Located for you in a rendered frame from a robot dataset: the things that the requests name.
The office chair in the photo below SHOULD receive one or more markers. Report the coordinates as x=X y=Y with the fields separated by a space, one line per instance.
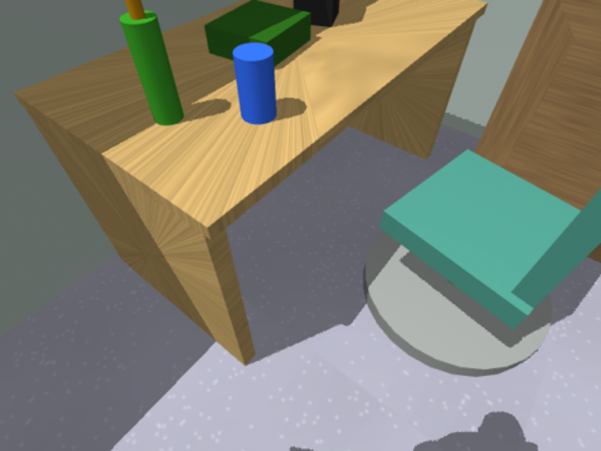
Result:
x=460 y=275

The desk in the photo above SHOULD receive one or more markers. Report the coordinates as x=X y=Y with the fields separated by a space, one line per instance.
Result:
x=164 y=195

